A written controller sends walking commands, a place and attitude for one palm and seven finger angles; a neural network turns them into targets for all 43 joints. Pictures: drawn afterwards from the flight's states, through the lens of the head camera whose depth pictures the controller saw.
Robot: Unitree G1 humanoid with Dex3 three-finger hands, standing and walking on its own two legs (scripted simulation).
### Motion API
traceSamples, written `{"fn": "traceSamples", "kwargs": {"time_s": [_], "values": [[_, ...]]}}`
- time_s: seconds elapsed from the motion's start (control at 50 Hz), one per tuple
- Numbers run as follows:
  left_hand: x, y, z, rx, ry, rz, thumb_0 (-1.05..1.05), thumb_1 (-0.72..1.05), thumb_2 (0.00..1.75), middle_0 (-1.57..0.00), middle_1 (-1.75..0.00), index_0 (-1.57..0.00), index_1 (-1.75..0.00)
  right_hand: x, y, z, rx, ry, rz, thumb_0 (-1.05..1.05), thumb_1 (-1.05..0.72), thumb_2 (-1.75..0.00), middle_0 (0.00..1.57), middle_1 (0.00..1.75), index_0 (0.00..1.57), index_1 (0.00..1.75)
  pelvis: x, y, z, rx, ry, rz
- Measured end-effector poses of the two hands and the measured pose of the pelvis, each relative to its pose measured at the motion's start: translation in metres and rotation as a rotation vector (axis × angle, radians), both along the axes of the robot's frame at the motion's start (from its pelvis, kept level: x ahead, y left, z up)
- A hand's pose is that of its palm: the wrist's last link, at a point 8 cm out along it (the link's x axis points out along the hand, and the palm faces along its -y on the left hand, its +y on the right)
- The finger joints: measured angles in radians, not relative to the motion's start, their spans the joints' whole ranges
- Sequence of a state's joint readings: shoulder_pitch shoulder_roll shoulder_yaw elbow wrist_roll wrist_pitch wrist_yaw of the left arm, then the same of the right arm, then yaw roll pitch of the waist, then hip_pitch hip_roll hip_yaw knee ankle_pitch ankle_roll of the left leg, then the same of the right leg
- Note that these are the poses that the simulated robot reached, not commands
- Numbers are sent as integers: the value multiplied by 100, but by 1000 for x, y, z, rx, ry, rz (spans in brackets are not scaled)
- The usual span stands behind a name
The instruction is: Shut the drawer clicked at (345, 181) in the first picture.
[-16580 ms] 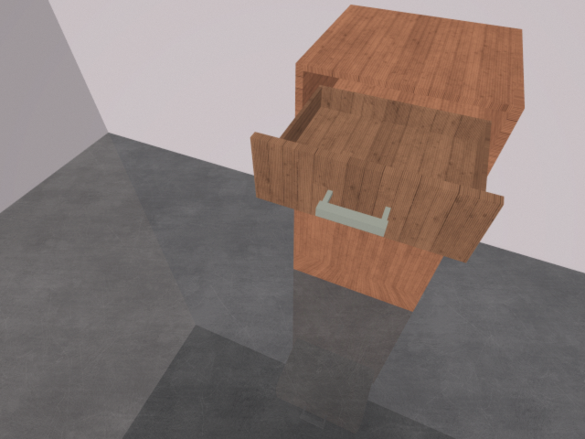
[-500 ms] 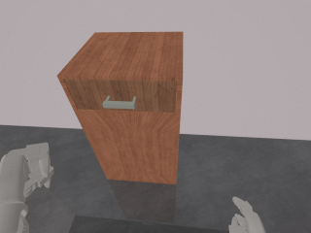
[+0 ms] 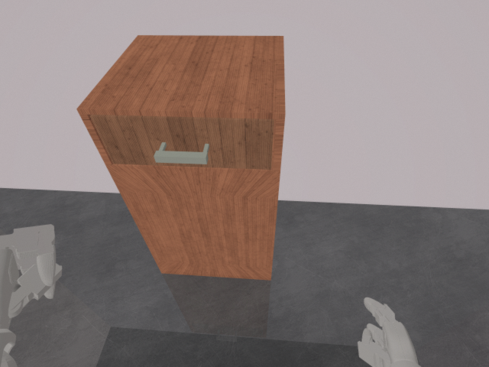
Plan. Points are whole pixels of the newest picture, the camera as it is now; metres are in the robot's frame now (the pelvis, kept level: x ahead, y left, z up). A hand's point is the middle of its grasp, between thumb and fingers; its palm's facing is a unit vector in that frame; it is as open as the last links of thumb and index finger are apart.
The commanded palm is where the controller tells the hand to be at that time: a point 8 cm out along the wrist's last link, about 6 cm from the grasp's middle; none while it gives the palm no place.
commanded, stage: step back with the hand held close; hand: left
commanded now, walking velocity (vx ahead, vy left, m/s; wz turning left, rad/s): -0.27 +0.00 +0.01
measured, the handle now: (183, 152) +0.59 +0.21 -0.01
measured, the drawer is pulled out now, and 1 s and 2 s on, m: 0.00 0.00 0.00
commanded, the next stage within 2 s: stop stepping back and stand still in 1.02 s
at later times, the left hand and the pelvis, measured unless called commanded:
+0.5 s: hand (0, 338) +0.12 +0.27 +0.15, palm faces +0.32 -0.81 -0.50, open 3.2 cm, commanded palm +0.06 +0.31 +0.17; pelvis -0.07 +0.03 -0.01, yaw +0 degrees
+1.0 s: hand out of the picture +0.03 +0.29 +0.17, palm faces +0.39 -0.81 -0.45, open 3.2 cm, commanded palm -0.03 +0.32 +0.17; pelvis -0.15 +0.04 -0.02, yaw +2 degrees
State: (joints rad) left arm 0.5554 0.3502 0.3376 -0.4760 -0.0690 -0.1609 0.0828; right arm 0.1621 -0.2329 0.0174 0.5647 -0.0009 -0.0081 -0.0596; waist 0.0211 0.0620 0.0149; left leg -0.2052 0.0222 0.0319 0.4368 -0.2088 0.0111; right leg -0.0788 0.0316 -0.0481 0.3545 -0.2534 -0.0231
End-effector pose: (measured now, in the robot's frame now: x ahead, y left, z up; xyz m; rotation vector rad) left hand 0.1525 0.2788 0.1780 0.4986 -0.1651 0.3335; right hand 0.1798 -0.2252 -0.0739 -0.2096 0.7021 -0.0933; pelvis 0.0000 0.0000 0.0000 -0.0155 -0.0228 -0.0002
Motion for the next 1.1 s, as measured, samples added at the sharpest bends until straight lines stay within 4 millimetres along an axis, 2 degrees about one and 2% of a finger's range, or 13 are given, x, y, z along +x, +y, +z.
{"fn": "traceSamples", "kwargs": {"time_s": [0.12, 0.26, 0.48, 0.68, 0.82, 0.94, 1.04, 1.1], "values": [[-1, 3, -10, 9, 82, -48, 1, 89, 90, -141, -159, -140, -160, -19, -8, -3, -26, 63, -68, 1, -90, -90, 20, 30, 20, 30, -8, 10, 0, 1, 32, -9], [-18, 14, -7, 44, 74, -65, 1, 89, 90, -141, -159, -140, -160, -45, -2, -4, -44, 91, -95, 1, -90, -90, 20, 30, 20, 30, -28, 18, -2, -4, 43, -12], [-66, 27, -6, 70, 0, -51, 1, 89, 90, -141, -159, -140, -160, -83, 19, -5, -41, 40, -65, 1, -90, -90, 20, 30, 20, 30, -69, 28, -10, -21, 34, 2], [-112, 33, -6, 64, -86, -12, 1, 89, 90, -141, -159, -141, -160, -116, 24, -12, -70, 38, -18, 1, -90, -90, 20, 30, 20, 30, -101, 30, -17, -37, 22, 37], [-125, 44, -9, 39, -155, -38, 1, 89, 90, -141, -159, -141, -160, -142, 26, -11, -111, 47, -51, 1, -90, -90, 20, 30, 20, 30, -122, 43, -21, -62, 7, 35], [-146, 56, 5, 103, -174, -44, 1, 89, 90, -141, -159, -141, -160, -161, 40, -4, -84, 24, -27, 1, -90, -90, 20, 30, 20, 30, -143, 42, -16, -91, 43, 55], [-174, 47, 1, 80, -160, -63, 1, 89, 90, -141, -159, -141, -160, -173, 50, -7, -47, 1, 21, 1, -90, -90, 20, 30, 20, 30, -166, 38, -20, -54, 95, 4], [-183, 38, -2, 47, -166, -105, 1, 89, 90, -141, -159, -141, -160, -189, 51, -14, -43, 22, 18, 1, -90, -90, 20, 30, 20, 30, -184, 41, -20, -61, 66, -26]]}}
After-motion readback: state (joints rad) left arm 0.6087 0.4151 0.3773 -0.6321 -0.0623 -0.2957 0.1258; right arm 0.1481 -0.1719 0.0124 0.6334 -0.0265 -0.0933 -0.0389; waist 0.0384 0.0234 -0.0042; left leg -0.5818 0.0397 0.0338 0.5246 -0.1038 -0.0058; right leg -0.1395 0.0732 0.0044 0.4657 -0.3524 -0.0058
